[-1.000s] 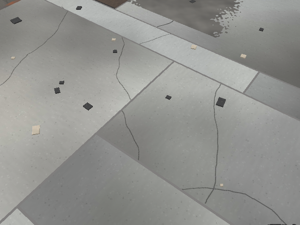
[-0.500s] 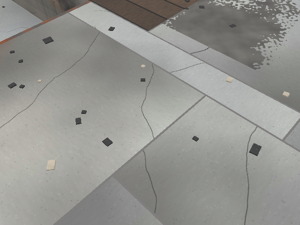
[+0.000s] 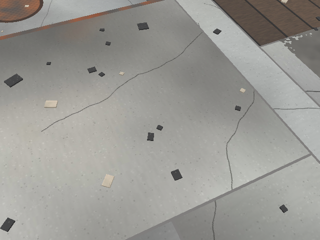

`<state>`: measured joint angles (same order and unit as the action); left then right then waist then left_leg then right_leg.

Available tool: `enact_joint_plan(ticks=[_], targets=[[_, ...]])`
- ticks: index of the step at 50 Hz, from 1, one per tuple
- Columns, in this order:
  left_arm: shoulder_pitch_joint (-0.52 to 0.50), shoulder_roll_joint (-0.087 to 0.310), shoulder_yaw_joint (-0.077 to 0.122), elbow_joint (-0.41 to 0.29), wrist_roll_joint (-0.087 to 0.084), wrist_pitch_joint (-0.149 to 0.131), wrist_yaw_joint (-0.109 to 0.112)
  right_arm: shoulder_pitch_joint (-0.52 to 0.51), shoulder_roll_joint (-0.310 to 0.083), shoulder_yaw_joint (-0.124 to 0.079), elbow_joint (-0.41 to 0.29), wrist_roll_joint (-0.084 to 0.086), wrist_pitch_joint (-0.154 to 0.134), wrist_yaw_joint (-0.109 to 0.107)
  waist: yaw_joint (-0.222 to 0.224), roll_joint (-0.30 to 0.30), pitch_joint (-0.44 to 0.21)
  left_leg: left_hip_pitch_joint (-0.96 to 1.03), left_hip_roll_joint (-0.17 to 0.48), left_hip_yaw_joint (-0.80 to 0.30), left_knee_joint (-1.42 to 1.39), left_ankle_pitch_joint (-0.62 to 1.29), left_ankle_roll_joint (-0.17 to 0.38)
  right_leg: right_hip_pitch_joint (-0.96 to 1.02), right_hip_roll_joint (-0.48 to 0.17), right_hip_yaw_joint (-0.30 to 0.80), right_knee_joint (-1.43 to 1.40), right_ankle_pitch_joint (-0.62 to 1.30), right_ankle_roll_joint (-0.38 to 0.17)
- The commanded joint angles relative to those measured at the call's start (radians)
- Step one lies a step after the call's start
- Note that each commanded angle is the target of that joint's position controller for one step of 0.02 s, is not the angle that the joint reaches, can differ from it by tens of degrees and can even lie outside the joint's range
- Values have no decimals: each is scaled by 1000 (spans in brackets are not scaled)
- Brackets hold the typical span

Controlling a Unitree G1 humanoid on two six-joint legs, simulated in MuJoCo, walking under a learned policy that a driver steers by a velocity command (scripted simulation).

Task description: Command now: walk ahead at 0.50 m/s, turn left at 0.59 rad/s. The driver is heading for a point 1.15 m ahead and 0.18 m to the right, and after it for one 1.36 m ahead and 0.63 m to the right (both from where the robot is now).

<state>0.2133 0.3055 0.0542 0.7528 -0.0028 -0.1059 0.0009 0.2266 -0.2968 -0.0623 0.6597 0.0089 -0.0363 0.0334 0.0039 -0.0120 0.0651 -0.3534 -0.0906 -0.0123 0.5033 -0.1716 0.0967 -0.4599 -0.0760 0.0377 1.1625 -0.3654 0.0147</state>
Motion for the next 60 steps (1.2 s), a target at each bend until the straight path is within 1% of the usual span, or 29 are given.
enact_joint_plan(ticks=[1, 4, 7, 12, 15, 16, 17, 18, 19, 20, 21, 22, 23, 25, 27, 32, 35, 38, 40, 41, 42, 43, 44, 45, 46, 47, 49, 54, 60], targets=[[26, 116, 34, -67, 17, -1, 5, -14, -131, -37, -76, -8, -25, -15, 18, 64, -123, 185, 262, -358, -270, 201, 204, -160, -46, 37, -71, 82, 21], [-59, 81, 22, -93, 24, 12, 7, 27, -155, -44, -49, -1, -27, -34, -1, 55, -81, 122, 222, -283, -284, 246, 189, -174, -20, 22, -241, 228, 57], [-176, 51, 7, -119, 17, 5, -3, 69, -160, -46, -25, 8, -20, -46, -47, 78, -61, 93, 174, -245, -270, 156, 139, -112, 26, 19, -476, 417, 62], [-266, 71, 7, -141, 1, -15, -32, 155, -144, -40, 33, 13, -16, -48, -90, 95, -42, 197, 233, -304, -212, 86, 118, -64, 45, 28, -640, 475, 25], [-225, 97, 17, -136, -1, -20, -37, 157, -153, -43, 50, 4, -7, -48, -65, 135, -38, 305, 283, -336, -149, 212, 100, -46, 51, 4, -669, 337, -27], [-168, 109, 24, -121, 1, -22, -34, 143, -151, -42, 50, 5, -4, -47, -32, 139, -59, 320, 267, -313, -89, 352, 84, 29, 70, -26, -701, 314, -55], [-62, 140, 40, -91, 7, -24, -29, 139, -129, -32, 47, 0, -3, -46, 17, 117, -138, 315, 216, -261, 53, 493, 59, 186, 67, -28, -706, 338, -95], [89, 191, 52, -72, 17, -25, -29, 164, -95, -15, 31, -17, -4, -49, 64, 21, -296, 174, 154, -201, 319, 361, 23, 470, -73, 149, -655, 398, -181], [190, 254, 75, -34, 10, -12, -37, 276, -49, -1, 28, 2, -17, -48, 44, -268, -398, -187, 2, -90, 663, -132, -71, 778, -249, 584, -760, 167, -341], [191, 172, 51, -31, -25, -8, -47, 231, -104, -4, 24, 0, -29, -44, 60, -235, -344, -348, 27, -141, 758, -371, -74, 792, -269, 754, -870, -54, -334], [126, 127, 37, -45, -28, -2, -44, 110, -150, -17, 1, 11, -39, -40, 72, -132, -197, -413, 79, -137, 780, -295, -70, 676, -242, 648, -886, -78, -294], [86, 119, 32, -61, -10, 6, -40, 29, -139, -12, -17, 4, -49, -38, 68, -41, -125, -399, 106, -110, 746, -232, -68, 559, -199, 549, -899, 14, -275], [63, 112, 29, -63, -4, 11, -38, -12, -125, -13, -32, -11, -60, -36, 49, -6, -67, -391, 132, -98, 672, -188, -72, 470, -165, 483, -915, 124, -273], [52, 94, 21, -67, 2, 14, -30, 7, -99, -13, -33, -24, -66, -34, 9, -55, -82, -304, 154, -90, 557, -141, -89, 405, -104, 400, -939, 266, -264], [63, 102, 24, -62, -9, 17, -20, 3, -76, -7, -35, -26, -62, -34, 0, -78, -88, -275, 149, -65, 453, -145, -117, 362, -89, 351, -952, 339, -276], [120, 153, 44, -37, -20, 35, 8, -169, -37, 12, -66, -18, -67, -29, 49, -71, -56, -171, 106, -50, 136, 131, -157, 246, -41, 266, -958, 352, -238], [175, 149, 45, -20, -27, 50, 15, -246, -50, 8, -82, -6, -76, -19, 73, -72, -55, -100, 74, -62, 42, 209, -158, 241, -42, 295, -922, 307, -220], [184, 149, 49, -18, -29, 61, 20, -256, -82, -6, -88, 2, -86, -16, 54, -93, -55, -39, 71, -83, -26, 150, -136, 291, -64, 372, -860, 261, -195], [161, 132, 46, -27, -27, 67, 20, -161, -109, -24, -63, 2, -92, -22, -7, -104, -83, 109, 82, -69, -87, 123, -95, 277, -40, 380, -774, 289, -164], [148, 95, 34, -39, -20, 65, 17, -59, -141, -39, -46, -9, -95, -30, -60, -83, -159, 282, 145, -107, -86, 97, -55, 225, 6, 337, -634, 301, -133], [161, 29, 12, -60, 2, 61, 15, 100, -202, -54, -29, -18, -91, -40, -113, 60, -301, 531, 330, -289, -74, 34, 7, 90, 83, 233, -341, 87, -94], [283, 4, 1, -93, -33, 52, 16, 144, -252, -67, 6, -20, -72, -30, -49, 378, -373, 717, 508, -718, -176, -218, 144, -213, 163, 129, -83, -246, -56], [259, 106, 22, -62, -43, 55, 20, 104, -155, -48, -8, -7, -69, -25, -64, 236, -260, 634, 492, -721, -212, -373, 126, -312, 81, 146, 38, -194, -41], [167, 142, 34, -71, -35, 60, 19, 69, -107, -34, -10, -4, -68, -26, -79, 149, -149, 527, 447, -564, -221, -298, 92, -330, 56, 127, 64, -102, -34], [134, 127, 34, -73, -26, 65, 19, 26, -89, -26, -10, -11, -67, -25, -59, 86, -100, 431, 404, -449, -240, -159, 77, -296, 26, 107, 53, -32, -23], [105, 115, 37, -84, -18, 66, 15, 0, -68, -20, 0, -16, -65, -24, -45, 87, -61, 366, 372, -368, -261, -60, 76, -284, 3, 102, 19, 12, -16], [98, 78, 33, -96, -27, 75, 2, -17, -60, -19, 16, -21, -71, -26, -22, 130, -46, 285, 336, -247, -305, 38, 71, -234, -30, 80, -13, 57, -10], [7, 39, 18, -147, -20, 80, -14, -6, -114, -37, 61, -15, -78, -30, -26, 80, -30, 280, 341, -73, -355, 227, 99, -274, -48, 59, -186, 217, 12], [-169, 24, 3, -206, -21, 66, -50, 54, -167, -46, 110, 2, -58, -37, -82, 57, 7, 338, 337, 91, -344, 296, 56, -202, -16, -31, -469, 390, -28]])
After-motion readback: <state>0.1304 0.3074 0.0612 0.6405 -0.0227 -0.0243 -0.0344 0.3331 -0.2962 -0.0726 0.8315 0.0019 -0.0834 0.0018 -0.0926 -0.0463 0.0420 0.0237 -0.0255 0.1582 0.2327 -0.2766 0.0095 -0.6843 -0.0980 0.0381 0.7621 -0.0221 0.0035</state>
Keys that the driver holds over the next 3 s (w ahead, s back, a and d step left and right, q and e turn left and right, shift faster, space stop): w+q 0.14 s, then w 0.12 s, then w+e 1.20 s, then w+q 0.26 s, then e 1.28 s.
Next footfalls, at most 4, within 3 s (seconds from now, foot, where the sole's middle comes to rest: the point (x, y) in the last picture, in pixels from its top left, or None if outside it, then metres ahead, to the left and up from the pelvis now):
0.34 right None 0.39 -0.12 -0.77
0.82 left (139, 195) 0.63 0.11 -0.77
1.34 right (210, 153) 0.84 -0.22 -0.77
1.84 left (193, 94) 1.22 -0.17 -0.77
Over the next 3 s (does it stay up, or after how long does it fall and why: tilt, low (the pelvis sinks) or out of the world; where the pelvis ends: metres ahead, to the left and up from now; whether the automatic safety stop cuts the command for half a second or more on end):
stays up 1.12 -0.25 0.01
